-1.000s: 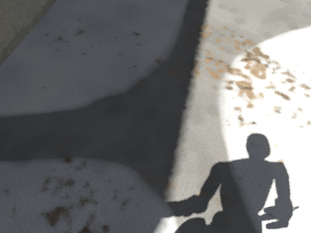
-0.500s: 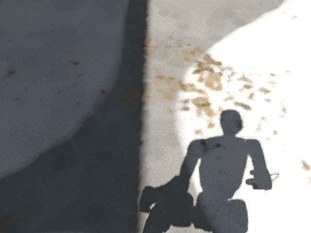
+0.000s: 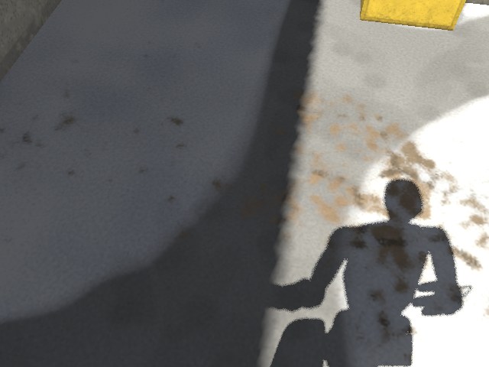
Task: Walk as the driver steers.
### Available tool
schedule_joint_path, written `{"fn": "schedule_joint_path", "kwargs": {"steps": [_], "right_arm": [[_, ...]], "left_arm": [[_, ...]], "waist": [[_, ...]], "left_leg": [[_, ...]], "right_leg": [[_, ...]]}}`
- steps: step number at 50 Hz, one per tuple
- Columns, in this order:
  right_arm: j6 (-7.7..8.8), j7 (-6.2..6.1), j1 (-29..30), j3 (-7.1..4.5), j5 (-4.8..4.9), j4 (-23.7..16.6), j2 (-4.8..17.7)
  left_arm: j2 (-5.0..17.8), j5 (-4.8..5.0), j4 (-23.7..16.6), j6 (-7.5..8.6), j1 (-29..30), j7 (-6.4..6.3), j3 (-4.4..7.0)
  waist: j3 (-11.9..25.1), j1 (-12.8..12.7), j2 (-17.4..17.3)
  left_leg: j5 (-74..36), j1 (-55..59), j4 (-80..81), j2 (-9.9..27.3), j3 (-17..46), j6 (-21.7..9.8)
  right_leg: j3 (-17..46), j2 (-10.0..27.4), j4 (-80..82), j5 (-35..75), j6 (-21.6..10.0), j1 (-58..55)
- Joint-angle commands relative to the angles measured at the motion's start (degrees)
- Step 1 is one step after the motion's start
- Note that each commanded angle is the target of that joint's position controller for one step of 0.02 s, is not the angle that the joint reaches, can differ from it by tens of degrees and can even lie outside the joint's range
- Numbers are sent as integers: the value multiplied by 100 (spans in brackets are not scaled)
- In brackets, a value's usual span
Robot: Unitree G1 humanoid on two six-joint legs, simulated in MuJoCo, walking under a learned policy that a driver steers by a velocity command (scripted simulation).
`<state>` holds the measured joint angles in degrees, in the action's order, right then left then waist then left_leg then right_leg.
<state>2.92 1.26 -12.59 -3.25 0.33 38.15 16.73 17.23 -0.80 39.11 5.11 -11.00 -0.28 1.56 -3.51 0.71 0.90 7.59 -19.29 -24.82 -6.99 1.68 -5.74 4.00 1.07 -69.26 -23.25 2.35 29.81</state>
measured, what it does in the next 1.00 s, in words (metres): walks ahead, turning right: right foot, then left foot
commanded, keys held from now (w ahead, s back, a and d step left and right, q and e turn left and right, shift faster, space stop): q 0.04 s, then e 0.92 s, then no key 0.02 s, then q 0.02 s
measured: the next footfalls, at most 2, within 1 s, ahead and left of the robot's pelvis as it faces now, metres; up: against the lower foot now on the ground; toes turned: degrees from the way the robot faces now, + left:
right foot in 0.26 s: +0.25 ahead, -0.14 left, +0.00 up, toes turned +4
left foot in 0.64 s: +0.20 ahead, +0.09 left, +0.00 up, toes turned -14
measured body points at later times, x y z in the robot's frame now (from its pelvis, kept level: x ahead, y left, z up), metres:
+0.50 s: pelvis +0.13 -0.04 +0.00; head +0.17 -0.05 +0.45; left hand +0.28 +0.23 -0.09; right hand +0.27 -0.32 -0.11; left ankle +0.11 +0.10 -0.69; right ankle +0.21 -0.14 -0.74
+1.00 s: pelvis +0.12 -0.01 +0.01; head +0.16 -0.01 +0.45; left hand +0.37 +0.18 -0.09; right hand +0.14 -0.32 -0.09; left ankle +0.16 +0.10 -0.74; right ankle +0.07 -0.15 -0.69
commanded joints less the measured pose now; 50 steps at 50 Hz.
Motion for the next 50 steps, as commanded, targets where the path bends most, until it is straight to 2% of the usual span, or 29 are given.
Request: {"fn": "schedule_joint_path", "kwargs": {"steps": [1,3,6,8,10,12,13,14,15,16,17,19,20,22,25,29,31,32,33,34,35,36,37,38,39,42,44,47,50], "right_arm": [[7,-114,66,-230,-21,-364,857],[-75,-188,107,-247,12,-304,930],[-171,-252,-54,-142,33,-119,698],[-167,-232,-174,-57,-23,33,556],[-131,-189,-149,-35,-100,120,582],[-113,-173,-21,-42,-72,176,647],[-116,-188,-47,-57,-30,203,691],[-87,-210,-257,-64,-82,214,679],[-46,-224,-714,-40,-176,200,567],[-61,-268,-640,-5,-193,204,507],[-154,-267,-209,-17,-132,46,587],[-389,-288,37,-75,-21,-5,618],[-468,-300,106,-84,-21,-29,586],[-503,-336,143,-65,-21,-32,415],[-452,-331,62,-48,-10,44,279],[-350,-263,31,-96,11,60,379],[-288,-211,-255,-146,15,170,403],[-276,-214,-383,-204,-21,213,527],[-285,-248,-549,-302,-142,168,932],[-297,-228,-297,-397,-348,141,1346],[-232,-251,144,-312,-412,-76,1060],[-201,-302,565,-227,-321,-190,745],[-185,-328,759,-180,-205,-258,587],[-182,-349,785,-153,-112,-257,522],[-200,-377,699,-124,-95,-248,500],[-296,-440,213,-152,-134,-146,572],[-347,-457,-32,-219,-131,-75,738],[-386,-408,46,-317,-90,-76,973],[-386,-321,37,-350,-1,-4,1064]], "left_arm": [[476,-22,-345,-52,-344,-84,128],[374,-24,-290,-102,-287,-115,84],[283,24,-203,-110,8,-53,47],[276,50,-227,-85,242,5,48],[412,51,-301,-55,421,51,109],[515,29,-342,-28,363,85,177],[614,10,-342,-24,258,93,223],[882,-15,-391,-22,181,75,296],[1171,-55,-454,-52,118,62,360],[932,-27,-411,-152,-236,40,344],[623,22,-315,-199,-629,37,261],[832,84,-444,-278,-364,34,336],[918,100,-527,-331,-106,3,375],[832,104,-624,-477,197,-56,381],[808,79,-660,-593,139,-126,431],[913,123,-689,-671,83,-169,513],[917,191,-720,-737,199,-201,529],[839,215,-708,-752,124,-215,512],[616,182,-737,-752,26,-204,454],[577,221,-966,-671,251,-176,478],[965,106,-826,-615,60,-167,605],[1057,139,-621,-648,-184,-152,667],[915,137,-430,-725,-413,-179,647],[809,117,-385,-784,-499,-196,623],[691,130,-405,-813,-469,-191,584],[530,232,-701,-802,108,-161,483],[454,214,-851,-791,331,-111,429],[354,185,-979,-785,417,-6,351],[395,175,-988,-801,347,44,355]], "waist": [[794,-260,-242],[1014,-247,-359],[1294,0,-583],[1217,128,-631],[1019,173,-661],[856,39,-665],[813,-24,-627],[908,49,-293],[1235,328,528],[1532,14,1051],[1616,-242,1224],[1363,-207,497],[1121,-121,370],[927,11,530],[1101,-29,866],[1148,-103,998],[1058,77,966],[1007,111,820],[959,77,-8],[543,-12,-1808],[494,-107,-1348],[482,-310,-910],[468,-370,-698],[434,-328,-679],[404,-273,-681],[375,91,-890],[491,258,-1000],[590,292,-1117],[656,268,-1185]], "left_leg": [[-4153,687,615,1532,1408,-1151],[-4178,485,484,1323,1028,-961],[-3627,581,369,1216,725,-627],[-3145,752,346,1365,795,-575],[-2960,934,186,1576,925,-565],[-2778,1027,-173,1625,968,-465],[-2470,1032,-429,1488,939,-323],[-1893,892,-867,1163,767,-88],[-606,241,-1632,603,405,252],[1253,-421,-2607,194,-14,622],[2972,-999,-3346,173,216,747],[2849,-1377,-4238,376,490,836],[2511,-1364,-4077,472,495,854],[2044,-979,-3200,468,298,903],[1772,-436,-2348,329,195,963],[1375,-9,-1311,305,247,843],[788,559,-315,285,95,657],[602,997,100,530,183,509],[930,1464,585,1661,1193,100],[485,851,1161,2759,2724,-708],[69,556,1117,2981,2736,-944],[-236,504,946,2640,2086,-699],[-402,600,822,2283,1535,-467],[-658,758,737,2202,1275,-425],[-1020,787,701,2109,990,-455],[-1276,1483,676,2072,614,-588],[-1483,1901,619,2253,602,-678],[-1722,1732,577,2392,319,-709],[-2015,1429,428,2411,214,-715]], "right_leg": [[-15,133,834,230,268,385],[-154,-2,1599,877,356,85],[-216,-14,2512,2175,293,-396],[-138,52,2935,2483,152,-537],[-104,63,3254,2216,-60,-526],[-203,-28,3782,2056,-311,-695],[-210,-56,4155,2532,-451,-937],[262,279,4155,4287,-674,-1375],[1091,912,3984,5845,-1255,-2255],[1979,1575,4218,6163,-1971,-2750],[2756,1820,4581,5513,-2226,-2984],[2683,1594,4748,3626,-1894,-2597],[2434,1412,4876,3045,-1706,-2147],[1958,874,5064,2153,-1375,-1569],[1850,625,5099,1787,-1327,-1447],[2291,657,5151,1166,-1310,-1448],[2290,485,5045,779,-1108,-1157],[2144,268,4853,375,-891,-805],[1632,-169,3834,-455,-565,-56],[413,-1026,2408,-952,-290,780],[671,-595,1161,-880,-112,656],[641,-590,621,-525,-70,576],[545,-581,264,-232,34,568],[512,-534,-115,-5,125,713],[405,-502,-354,88,206,735],[93,-293,313,343,401,1065],[-5,-122,898,228,478,1003],[-328,70,1758,-21,405,293],[-580,-58,2610,-72,209,-510]]}}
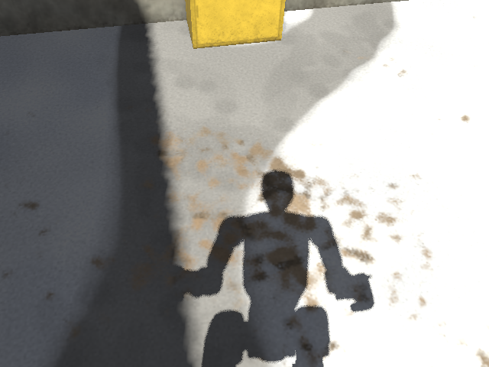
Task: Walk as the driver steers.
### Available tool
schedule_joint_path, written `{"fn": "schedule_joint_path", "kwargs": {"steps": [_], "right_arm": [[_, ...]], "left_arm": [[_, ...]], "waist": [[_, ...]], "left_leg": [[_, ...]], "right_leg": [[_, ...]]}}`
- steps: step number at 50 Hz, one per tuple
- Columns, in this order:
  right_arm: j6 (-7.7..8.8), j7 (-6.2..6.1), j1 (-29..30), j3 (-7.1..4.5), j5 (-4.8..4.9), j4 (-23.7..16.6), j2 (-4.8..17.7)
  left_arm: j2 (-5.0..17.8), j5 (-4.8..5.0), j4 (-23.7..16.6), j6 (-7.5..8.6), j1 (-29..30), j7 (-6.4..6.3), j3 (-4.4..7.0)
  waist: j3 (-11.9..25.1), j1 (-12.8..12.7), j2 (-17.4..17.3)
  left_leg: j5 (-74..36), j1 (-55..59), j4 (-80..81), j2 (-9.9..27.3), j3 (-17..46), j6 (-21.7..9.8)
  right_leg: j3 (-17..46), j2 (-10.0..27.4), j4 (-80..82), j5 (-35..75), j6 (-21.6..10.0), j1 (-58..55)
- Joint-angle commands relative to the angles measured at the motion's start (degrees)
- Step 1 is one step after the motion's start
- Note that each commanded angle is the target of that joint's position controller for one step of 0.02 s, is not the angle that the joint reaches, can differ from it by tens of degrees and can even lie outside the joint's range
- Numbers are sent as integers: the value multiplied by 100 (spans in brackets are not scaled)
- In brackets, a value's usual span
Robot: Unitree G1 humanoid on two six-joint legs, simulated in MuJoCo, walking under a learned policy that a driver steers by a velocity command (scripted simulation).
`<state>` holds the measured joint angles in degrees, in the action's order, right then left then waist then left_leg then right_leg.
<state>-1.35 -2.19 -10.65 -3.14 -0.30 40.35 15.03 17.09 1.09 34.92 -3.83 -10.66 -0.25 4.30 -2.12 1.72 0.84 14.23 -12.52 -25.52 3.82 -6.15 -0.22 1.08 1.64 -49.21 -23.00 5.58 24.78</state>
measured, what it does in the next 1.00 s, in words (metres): steps on the spot, turning left: right foot, then left foot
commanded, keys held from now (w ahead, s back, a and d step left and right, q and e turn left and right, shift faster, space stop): q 0.72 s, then w+q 0.14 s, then w+e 0.14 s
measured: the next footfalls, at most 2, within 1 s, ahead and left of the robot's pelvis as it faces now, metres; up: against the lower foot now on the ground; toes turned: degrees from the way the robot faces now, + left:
right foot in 0.08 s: +0.04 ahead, -0.15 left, +0.00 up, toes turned -1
left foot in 0.54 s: -0.01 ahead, +0.10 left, +0.00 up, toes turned +14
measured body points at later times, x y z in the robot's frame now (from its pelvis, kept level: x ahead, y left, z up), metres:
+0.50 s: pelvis -0.02 -0.02 -0.01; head +0.01 +0.00 +0.44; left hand +0.12 +0.26 -0.11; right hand +0.13 -0.29 -0.11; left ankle -0.04 +0.09 -0.72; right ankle +0.00 -0.14 -0.74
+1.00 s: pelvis +0.01 +0.01 +0.01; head +0.01 +0.03 +0.46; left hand +0.04 +0.33 -0.10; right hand +0.23 -0.20 -0.08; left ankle -0.05 +0.09 -0.74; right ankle +0.11 -0.12 -0.71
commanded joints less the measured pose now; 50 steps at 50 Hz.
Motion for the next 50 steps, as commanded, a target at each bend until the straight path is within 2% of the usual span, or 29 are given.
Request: {"fn": "schedule_joint_path", "kwargs": {"steps": [1,2,3,4,5,6,7,8,10,13,16,19,23,25,26,27,28,29,30,31,32,33,36,37,39,41,43,46,50], "right_arm": [[50,53,-146,-345,116,-177,1221],[58,77,-27,-306,180,-148,1157],[80,105,12,-223,238,-82,969],[156,170,-275,-94,163,51,653],[252,280,-380,116,-187,-66,144],[234,272,-265,72,-83,-75,277],[172,225,-74,-35,29,-44,731],[120,192,22,-97,105,-38,832],[-37,71,-201,-228,85,129,1033],[-128,-5,-513,-300,180,206,948],[-179,-40,-351,-268,155,61,718],[-178,55,-172,-172,111,-162,521],[-185,197,-256,-186,125,-368,648],[-202,254,-483,-212,125,-370,661],[-197,267,-679,-238,112,-323,678],[-184,227,-797,-319,70,-308,895],[-150,111,-942,-508,66,-416,1626],[-27,158,-910,-490,-114,-604,1785],[113,221,-833,-422,-170,-639,1574],[197,212,-570,-382,-106,-639,1434],[208,182,-265,-354,11,-675,1294],[192,140,-55,-292,105,-719,1138],[149,68,-89,-239,62,-819,1056],[147,53,-210,-248,85,-801,1056],[149,29,-452,-270,137,-757,1096],[171,9,-490,-288,107,-747,1172],[196,1,-512,-314,96,-743,1240],[262,48,-548,-257,72,-659,1142],[335,164,-664,-237,67,-539,1233]], "left_arm": [[376,-25,-531,91,217,45,78],[310,-41,-423,98,-11,48,72],[265,-76,-269,112,-277,47,65],[406,-115,-223,119,-406,8,73],[815,-206,-262,113,-596,-84,109],[546,-346,-240,185,-210,-62,4],[372,-381,-312,292,86,-1,-35],[399,-386,-228,369,266,3,-21],[636,-264,-145,450,446,-30,61],[574,-214,-52,424,489,-124,70],[397,-202,42,375,564,-200,46],[516,-199,125,326,619,-222,109],[796,-112,242,283,600,-168,210],[860,-17,281,281,736,-157,232],[825,36,337,274,741,-156,230],[658,21,490,277,423,-138,204],[318,-230,378,297,389,-108,109],[342,-237,57,307,1064,-160,85],[568,-147,87,292,1158,-180,163],[595,-70,140,280,1059,-189,189],[612,-92,270,269,905,-227,219],[691,-143,317,260,819,-258,251],[587,-100,414,297,566,-214,241],[575,-91,423,315,532,-198,233],[571,-64,362,375,727,-149,219],[616,-40,301,479,918,-96,225],[602,-42,300,618,997,-37,211],[486,-46,444,784,830,80,131],[510,35,389,900,950,167,54]], "waist": [[533,99,-1172],[558,-75,-1098],[581,-248,-955],[803,-222,-578],[1276,-51,905],[1194,-77,1267],[917,-208,884],[697,-178,963],[432,-164,957],[353,-111,766],[303,-163,637],[418,-247,632],[543,-219,723],[564,-30,701],[582,87,628],[541,60,165],[585,-72,-1541],[609,224,-1910],[695,289,-1102],[553,99,-863],[470,-49,-562],[447,-136,-610],[687,-199,-689],[772,-169,-657],[593,-7,-796],[306,57,-1019],[248,106,-1003],[346,191,-1010],[65,330,-938]], "left_leg": [[-2727,733,393,1319,1037,-1247],[-2696,631,205,1230,999,-1152],[-2485,342,-7,1079,904,-936],[-1729,-247,-224,838,734,-491],[676,-1164,-1198,342,319,69],[2060,-1207,-1470,192,546,336],[2004,-1044,-1816,228,717,443],[1828,-1220,-2086,140,756,474],[1622,-1390,-2846,46,928,565],[1477,-1655,-3910,-170,951,645],[1162,-1900,-3581,-63,888,689],[1121,-1537,-2738,56,659,635],[1088,-1052,-1981,-5,366,384],[582,-625,-1229,-97,201,158],[40,-219,-594,-235,98,-4],[-828,278,19,-271,397,-222],[-3038,1162,357,1024,2250,-781],[-3522,879,653,1974,3693,-2003],[-3024,851,754,1819,3418,-2100],[-2550,767,707,1496,2934,-1772],[-2154,741,670,1189,2623,-1449],[-2171,716,667,1037,2471,-1287],[-2453,761,668,802,2293,-1270],[-1713,870,773,724,2324,-1267],[523,953,1157,664,2697,-1283],[1334,869,1396,710,3054,-1309],[1318,815,1388,690,3141,-1311],[1102,696,1340,703,2880,-1266],[1428,407,1390,849,2912,-1303]], "right_leg": [[-289,-173,1070,33,-229,-263],[-312,-229,1863,543,-396,-697],[-363,-304,2903,1437,-573,-1392],[90,31,3169,2341,-692,-2444],[1465,1374,2717,4868,-1036,-3517],[1586,1943,2722,4493,-1931,-2489],[1365,1660,2911,3703,-2032,-2055],[1139,1445,2981,3275,-1881,-1947],[919,1427,3040,3314,-1803,-1669],[583,1496,3090,3478,-1926,-1591],[369,1511,3137,3000,-1918,-1818],[188,1571,3063,2933,-1947,-1892],[170,1805,2878,3287,-1955,-1909],[1,1773,2587,3144,-1715,-1781],[-199,1637,2285,2785,-1469,-1597],[-556,1317,1677,1944,-1032,-1194],[-1205,570,-61,118,-374,182],[-461,-244,-1387,-1747,-151,1131],[117,-123,-2042,-1652,-207,1274],[259,-9,-2125,-1119,-291,1337],[314,65,-1939,-629,-300,1366],[335,84,-1809,-255,-265,1331],[302,-91,-1759,321,-130,1006],[296,-90,-1451,468,-114,1021],[300,-94,-694,662,-102,1198],[355,-113,-37,719,-95,1248],[387,-141,533,778,-106,1077],[170,-35,1112,966,-175,580],[-31,19,1468,839,-466,294]]}}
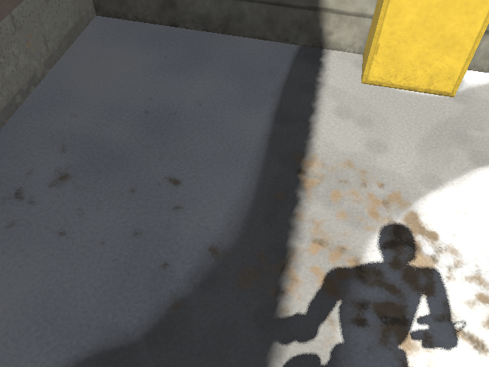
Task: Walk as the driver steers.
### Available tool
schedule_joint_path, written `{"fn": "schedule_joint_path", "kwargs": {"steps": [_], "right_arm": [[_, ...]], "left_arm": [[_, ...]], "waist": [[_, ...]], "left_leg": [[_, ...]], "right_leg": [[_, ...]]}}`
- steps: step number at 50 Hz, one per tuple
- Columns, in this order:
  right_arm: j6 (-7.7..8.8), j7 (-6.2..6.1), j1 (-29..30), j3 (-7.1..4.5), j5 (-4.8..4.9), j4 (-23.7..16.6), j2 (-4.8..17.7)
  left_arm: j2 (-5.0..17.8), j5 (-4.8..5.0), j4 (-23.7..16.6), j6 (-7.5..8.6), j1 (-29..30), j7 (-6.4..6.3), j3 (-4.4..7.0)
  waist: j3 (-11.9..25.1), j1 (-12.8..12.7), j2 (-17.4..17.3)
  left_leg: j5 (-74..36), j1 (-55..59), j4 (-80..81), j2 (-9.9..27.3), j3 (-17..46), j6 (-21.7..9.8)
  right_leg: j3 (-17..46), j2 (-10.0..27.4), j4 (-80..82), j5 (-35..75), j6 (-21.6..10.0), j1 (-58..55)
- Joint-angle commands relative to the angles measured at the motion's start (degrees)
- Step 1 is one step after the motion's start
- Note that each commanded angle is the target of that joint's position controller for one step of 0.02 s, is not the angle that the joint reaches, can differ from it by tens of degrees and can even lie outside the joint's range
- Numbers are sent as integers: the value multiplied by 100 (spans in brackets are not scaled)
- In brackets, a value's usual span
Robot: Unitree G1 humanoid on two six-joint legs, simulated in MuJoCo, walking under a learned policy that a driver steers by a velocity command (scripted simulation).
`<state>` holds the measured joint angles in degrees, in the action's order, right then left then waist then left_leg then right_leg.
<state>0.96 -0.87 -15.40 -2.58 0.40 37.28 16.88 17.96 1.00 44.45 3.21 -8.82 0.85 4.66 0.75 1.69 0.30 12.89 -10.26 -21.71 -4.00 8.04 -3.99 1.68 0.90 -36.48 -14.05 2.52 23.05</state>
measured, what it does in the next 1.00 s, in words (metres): walks ahead, turning right: right foot, then left foot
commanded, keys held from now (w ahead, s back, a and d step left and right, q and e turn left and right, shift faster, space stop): w+e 0.44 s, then e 0.24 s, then no key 0.10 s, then q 0.22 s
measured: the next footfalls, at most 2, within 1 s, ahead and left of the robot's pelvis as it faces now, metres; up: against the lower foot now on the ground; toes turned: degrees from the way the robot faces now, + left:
right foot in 0.14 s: +0.10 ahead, -0.15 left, +0.00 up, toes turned -2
left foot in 0.58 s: +0.46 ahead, +0.00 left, +0.00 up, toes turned -21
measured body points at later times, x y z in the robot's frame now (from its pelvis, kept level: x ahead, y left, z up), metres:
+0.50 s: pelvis +0.20 -0.07 -0.01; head +0.24 -0.10 +0.44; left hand +0.24 +0.21 -0.12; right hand +0.40 -0.34 -0.08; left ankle +0.41 +0.04 -0.71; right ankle +0.06 -0.14 -0.75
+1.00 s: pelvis +0.34 -0.10 -0.01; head +0.35 -0.12 +0.43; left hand +0.61 +0.07 -0.10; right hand +0.34 -0.38 -0.14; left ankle +0.42 +0.01 -0.74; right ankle +0.33 -0.23 -0.75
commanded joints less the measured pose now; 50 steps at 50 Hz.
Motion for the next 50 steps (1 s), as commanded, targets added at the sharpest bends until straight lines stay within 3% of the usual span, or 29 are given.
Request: {"fn": "schedule_joint_path", "kwargs": {"steps": [1,4,6,7,8,9,10,11,13,16,20,24,27,28,29,30,31,32,33,34,36,38,42,44,46,47,48,49,50], "right_arm": [[115,55,-210,-289,1,-203,1056],[123,107,-111,-266,33,-149,1016],[132,119,-74,-192,-17,-128,807],[169,109,81,-104,-78,-201,553],[298,103,130,-38,-114,-511,317],[422,56,441,-122,11,-655,698],[505,79,502,-183,137,-638,891],[552,112,568,-158,114,-581,815],[605,160,731,-178,-92,-602,737],[587,210,858,-132,-127,-623,484],[594,237,1645,-19,-69,-767,193],[624,270,2018,-98,-10,-844,384],[641,213,1458,-251,-53,-710,673],[656,168,891,-309,-102,-587,779],[655,114,69,-363,-210,-492,1028],[548,92,-209,-354,-307,-465,1251],[437,151,-202,-343,-169,-448,1045],[352,114,218,-248,-146,-621,632],[283,84,546,-170,-110,-597,396],[246,84,746,-127,-95,-550,332],[251,100,940,-155,-184,-354,457],[290,115,1053,-179,-198,-204,510],[234,139,1191,-160,-66,47,552],[195,209,1153,-116,-4,168,547],[167,257,1085,-21,48,251,412],[177,295,851,60,-41,314,252],[177,337,462,73,-145,337,227],[116,252,394,37,-11,297,275],[48,173,472,-53,34,353,582]], "left_arm": [[437,67,-573,219,750,78,0],[418,85,-478,275,391,140,-47],[481,85,-226,265,-308,119,-17],[695,98,-100,270,-885,82,41],[1424,75,-38,255,-1405,65,210],[1335,30,-32,270,-1683,126,211],[1046,0,-105,300,-1476,129,118],[844,-36,-206,292,-1323,112,62],[676,-34,-306,215,-1145,51,-11],[674,2,-321,112,-1183,-70,-27],[789,27,-206,26,-1401,-207,19],[834,91,-81,-73,-1666,-270,60],[865,73,-191,-163,-1414,-318,122],[812,74,-317,-166,-1175,-308,111],[532,-30,-555,-157,-1021,-281,26],[-160,-160,-510,-146,-2106,-245,-151],[545,9,-407,-167,-2643,-218,-73],[899,113,-403,-243,-2049,-242,61],[977,108,-538,-318,-1491,-279,92],[910,65,-593,-396,-1291,-306,109],[529,19,-679,-511,-1313,-310,42],[243,-37,-749,-521,-1263,-319,-50],[112,-160,-817,-488,-930,-238,-175],[180,-171,-791,-500,-859,-201,-158],[355,-238,-861,-495,-714,-197,-104],[638,-285,-1007,-494,-641,-244,-57],[1053,-310,-1207,-525,-434,-319,-4],[1007,-320,-1090,-544,-206,-301,18],[842,-282,-1188,-500,130,-278,5]], "waist": [[-272,330,-856],[-277,69,-687],[-95,-275,-526],[62,-527,-93],[294,-503,1388],[84,-744,1456],[-245,-637,918],[-308,-594,676],[-352,-471,388],[-272,-386,516],[-393,-600,545],[-409,-631,620],[-6,-253,792],[387,106,731],[1280,440,387],[2230,-72,-1467],[2811,-116,-1752],[1941,-11,-1022],[1202,-5,-552],[773,-93,-376],[358,-333,-638],[351,-390,-738],[720,-359,-688],[652,-395,-638],[393,-488,-532],[372,-425,-171],[363,-119,689],[368,-53,1407],[10,-103,1229]], "left_leg": [[1586,162,1003,1675,1488,-930],[1500,-103,784,1637,1198,-806],[1145,-538,215,1375,791,-588],[567,-993,-825,1011,266,-307],[829,-2384,-2776,155,-755,196],[1898,-3614,-3914,59,-478,345],[1561,-4047,-4343,382,-217,269],[1084,-4072,-4372,535,-234,244],[424,-3843,-3840,723,-310,322],[-74,-3291,-3013,604,-581,594],[-1175,-2421,-1450,306,-725,769],[-1608,-1789,-654,96,-562,661],[-1370,-932,-417,43,-505,347],[-1963,-99,-96,192,-557,165],[-3026,1564,-482,1033,73,-207],[-5506,3395,-1026,2827,1851,-1086],[-4109,3345,-672,3284,2996,-1503],[-3414,2592,-384,2833,2184,-1274],[-3345,1817,-261,2451,1318,-1039],[-3515,1148,-148,2182,853,-975],[-3366,-26,279,1852,245,-954],[-3648,-299,445,1836,-35,-1085],[-3338,-488,471,1757,-268,-1067],[-2201,-654,379,1601,-239,-905],[-560,-1172,196,1305,-135,-437],[336,-1495,-54,1043,-141,-11],[1425,-1624,-733,522,-479,361],[1352,-1149,-1104,410,-868,487],[1064,-1027,-1495,411,-924,558]], "right_leg": [[-115,95,274,-86,-256,409],[-294,10,721,151,-550,-282],[-281,-103,886,53,-700,-1278],[453,333,1202,-222,-922,-1960],[2638,1402,1895,-983,-1678,-3001],[4197,1976,2488,-1765,-2225,-3241],[3944,1929,2475,-1842,-2133,-3186],[3391,1637,2447,-1443,-1975,-3082],[2615,1262,2455,-188,-1756,-2762],[1912,876,2524,1184,-1664,-2302],[1412,512,2405,1735,-1423,-1536],[1762,613,2024,2074,-1217,-1584],[1948,538,1071,3427,-878,-1883],[1805,282,350,3791,-667,-1751],[1716,-27,-1019,2743,-466,-987],[1213,-922,-2968,-2556,-122,568],[1160,-620,-4067,-2731,-10,1011],[971,-298,-4300,-2223,114,1313],[639,-125,-4117,-1811,204,1436],[544,19,-3999,-1641,286,1334],[346,125,-3385,-1416,295,675],[205,104,-2572,-1344,286,371],[164,178,-806,-258,116,-714],[33,34,76,328,18,-1318],[20,-22,1070,796,-202,-2072],[620,572,1318,1397,-407,-2454],[1217,1464,1333,1980,-791,-2363],[1381,1653,1792,447,-1254,-1268],[1249,1377,1932,-360,-1226,-936]]}}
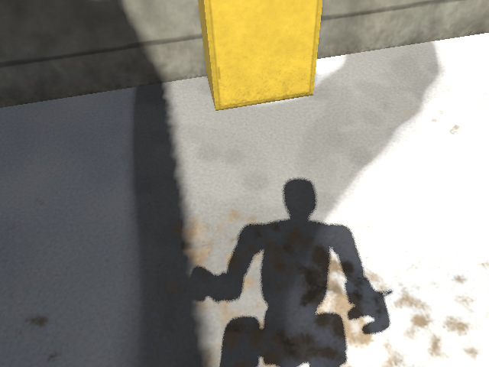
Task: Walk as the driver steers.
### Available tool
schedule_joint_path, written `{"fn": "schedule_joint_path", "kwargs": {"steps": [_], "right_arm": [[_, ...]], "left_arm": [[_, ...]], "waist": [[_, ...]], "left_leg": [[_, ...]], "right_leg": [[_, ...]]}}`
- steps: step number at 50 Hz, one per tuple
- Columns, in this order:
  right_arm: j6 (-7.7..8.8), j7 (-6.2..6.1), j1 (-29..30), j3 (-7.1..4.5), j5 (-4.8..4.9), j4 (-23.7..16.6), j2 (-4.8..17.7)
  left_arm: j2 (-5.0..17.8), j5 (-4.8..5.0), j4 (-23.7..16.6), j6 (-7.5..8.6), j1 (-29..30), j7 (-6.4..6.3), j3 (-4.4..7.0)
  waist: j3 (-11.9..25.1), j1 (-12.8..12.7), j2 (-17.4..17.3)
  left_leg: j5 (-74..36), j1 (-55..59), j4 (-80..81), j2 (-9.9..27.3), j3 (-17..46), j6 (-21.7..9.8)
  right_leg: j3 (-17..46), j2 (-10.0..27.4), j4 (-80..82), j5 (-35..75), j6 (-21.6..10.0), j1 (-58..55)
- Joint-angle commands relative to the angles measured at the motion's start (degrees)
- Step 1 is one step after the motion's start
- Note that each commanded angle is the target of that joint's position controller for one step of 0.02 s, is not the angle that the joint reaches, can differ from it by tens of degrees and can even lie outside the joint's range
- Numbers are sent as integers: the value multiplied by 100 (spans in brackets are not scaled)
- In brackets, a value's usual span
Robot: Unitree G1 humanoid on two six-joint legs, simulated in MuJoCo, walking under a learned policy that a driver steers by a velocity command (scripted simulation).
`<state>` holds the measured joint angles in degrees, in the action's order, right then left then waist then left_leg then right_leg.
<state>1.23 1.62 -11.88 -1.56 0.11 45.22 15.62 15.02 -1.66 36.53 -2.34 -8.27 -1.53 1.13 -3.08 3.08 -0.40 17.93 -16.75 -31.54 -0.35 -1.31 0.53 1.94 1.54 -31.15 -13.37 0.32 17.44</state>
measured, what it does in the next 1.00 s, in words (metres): walks ahead: left foot, then right foot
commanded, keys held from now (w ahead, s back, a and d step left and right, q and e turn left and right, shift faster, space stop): q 0.42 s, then w+q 0.14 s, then w+e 0.44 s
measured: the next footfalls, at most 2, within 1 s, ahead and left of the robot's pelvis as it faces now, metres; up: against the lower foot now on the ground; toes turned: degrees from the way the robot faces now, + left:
left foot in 0.26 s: +0.03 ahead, +0.12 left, +0.00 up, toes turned +11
right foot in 0.84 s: +0.19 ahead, -0.06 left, +0.00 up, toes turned +18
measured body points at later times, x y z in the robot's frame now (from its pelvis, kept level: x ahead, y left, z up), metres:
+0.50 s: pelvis +0.00 +0.04 +0.01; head +0.03 +0.08 +0.46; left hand +0.09 +0.36 -0.10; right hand +0.20 -0.20 -0.07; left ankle -0.01 +0.11 -0.73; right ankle +0.04 -0.12 -0.65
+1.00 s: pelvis +0.16 +0.02 +0.01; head +0.18 +0.00 +0.46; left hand +0.17 +0.30 -0.09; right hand +0.35 -0.22 -0.10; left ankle +0.09 +0.14 -0.66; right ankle +0.15 -0.07 -0.73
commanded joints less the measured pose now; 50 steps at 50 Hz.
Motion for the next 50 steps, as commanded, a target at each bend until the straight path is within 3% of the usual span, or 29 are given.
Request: {"fn": "schedule_joint_path", "kwargs": {"steps": [1,3,5,7,9,12,13,14,15,16,17,18,19,21,23,25,26,28,31,37,40,42,43,44,45,46,48,50], "right_arm": [[-37,-130,213,-222,67,-449,796],[-177,-184,57,-302,41,-458,839],[-242,-172,-98,-307,114,-491,657],[-283,-151,-50,-275,130,-554,507],[-322,-94,-16,-274,143,-647,499],[-357,2,-394,-335,121,-624,548],[-350,-30,-435,-394,50,-646,707],[-322,-143,-467,-585,18,-787,1496],[-235,-98,-558,-593,-190,-916,1714],[-117,-70,-537,-531,-269,-949,1532],[-46,-94,-286,-492,-183,-951,1371],[-43,-139,-47,-473,-48,-975,1260],[-66,-195,109,-423,62,-1003,1138],[-130,-274,68,-380,65,-1042,1056],[-154,-328,-137,-388,97,-1030,1021],[-145,-359,-307,-399,116,-1015,1052],[-132,-371,-315,-409,95,-1015,1091],[-103,-379,-334,-438,66,-1015,1163],[-32,-334,-382,-386,31,-924,1078],[89,-166,-498,-364,33,-749,1204],[106,-115,-388,-337,66,-699,1140],[132,-106,-323,-252,1,-689,893],[183,-113,-124,-149,-71,-816,584],[323,-148,-59,-157,-44,-1153,608],[434,-156,129,-238,65,-1183,977],[509,-108,196,-264,138,-1163,1047],[585,-54,387,-248,-12,-1146,921],[580,-12,466,-254,-98,-1173,794]], "left_arm": [[1072,7,-391,94,127,-42,362],[1048,39,-346,182,17,-62,372],[967,100,-290,204,5,-82,381],[950,130,-292,174,217,-93,412],[985,150,-263,115,313,-97,454],[1016,287,-171,65,450,-111,499],[881,307,-37,76,178,-100,486],[544,58,-145,90,-2,-79,400],[560,49,-450,125,752,-131,371],[766,121,-410,140,839,-157,440],[819,163,-320,131,728,-173,479],[829,131,-183,123,597,-209,509],[877,106,-141,116,527,-235,538],[756,157,-67,145,338,-189,522],[711,194,-36,193,276,-121,506],[722,218,-108,273,549,-55,500],[739,226,-140,330,652,-25,501],[744,232,-151,465,753,35,495],[645,227,-5,631,591,151,424],[715,344,-57,788,642,275,336],[691,336,65,826,237,319,298],[820,345,299,807,-543,279,352],[1171,332,401,815,-1201,242,438],[1841,302,460,804,-1654,289,623],[1448,308,457,834,-1728,335,526],[1205,260,381,847,-1542,329,448],[1039,223,257,790,-1323,297,392],[933,242,210,719,-1262,234,335]], "waist": [[266,-317,1303],[310,-393,1317],[475,-339,945],[633,-338,842],[774,-361,912],[853,-109,818],[732,-130,384],[682,-361,-1366],[660,60,-1781],[742,116,-1029],[629,-66,-726],[591,-173,-446],[605,-234,-485],[797,-291,-574],[926,-228,-537],[620,-66,-690],[465,-37,-804],[348,13,-849],[414,108,-847],[25,223,-711],[73,-74,-530],[324,-460,-358],[571,-709,465],[654,-713,1816],[421,-808,1287],[165,-732,947],[77,-649,423],[136,-515,495]], "left_leg": [[444,-598,-863,-26,-78,115],[1183,-927,-1947,115,125,188],[1448,-1155,-2408,223,177,236],[1191,-982,-2067,286,57,259],[854,-688,-1577,260,-85,235],[-360,152,-93,17,-407,-37],[-1141,532,584,6,-63,-239],[-3250,1295,999,1365,1938,-806],[-3982,1120,1308,2282,3274,-1979],[-3634,1191,1320,2171,3052,-2103],[-3344,1224,1186,1859,2577,-1807],[-3111,1287,1107,1578,2273,-1517],[-3196,1321,1075,1441,2124,-1377],[-3474,1326,1070,1236,1954,-1341],[-1693,1530,1348,1069,2025,-1343],[386,1510,1773,1058,2441,-1377],[751,1446,1892,1071,2591,-1390],[835,1366,1936,1062,2710,-1405],[609,1229,1913,1099,2445,-1373],[986,854,2013,1328,2424,-1403],[801,561,1752,1236,2043,-1246],[157,108,1010,934,1552,-986],[-388,-453,-572,388,817,-630],[717,-2226,-2268,-353,115,-191],[1329,-3075,-3082,-187,594,-156],[856,-3348,-3358,69,737,-212],[127,-3298,-3040,284,638,-178],[-279,-2797,-2433,331,540,-37]], "right_leg": [[1119,1233,1368,-403,-932,-370],[1173,1598,1219,1164,-1200,-557],[960,1717,995,2386,-1340,-868],[661,1647,861,2721,-1292,-979],[491,1632,735,2795,-1253,-1043],[100,1484,222,2173,-894,-787],[-239,1190,-337,1220,-494,-393],[-930,468,-1951,-787,201,973],[-263,-297,-3110,-2670,363,1914],[216,-160,-3741,-2605,313,2055],[313,-53,-3852,-2117,259,2132],[340,11,-3708,-1671,279,2191],[371,47,-3592,-1343,332,2149],[307,-100,-3671,-918,448,1856],[255,-109,-3084,-542,468,1895],[268,-113,-2315,-358,463,2048],[290,-126,-1958,-319,460,2033],[324,-156,-1320,-246,444,1854],[108,-34,-694,-15,384,1347],[-128,32,-175,-103,-74,913],[-318,-82,268,152,-342,119],[-140,-103,407,4,-530,-950],[1068,651,937,-279,-871,-1699],[3531,1666,1661,-1190,-1771,-2693],[4150,1898,1905,-1722,-1964,-2816],[3658,1722,1856,-1482,-1822,-2743],[2811,1304,1862,-373,-1613,-2479],[2240,983,1943,621,-1481,-2066]]}}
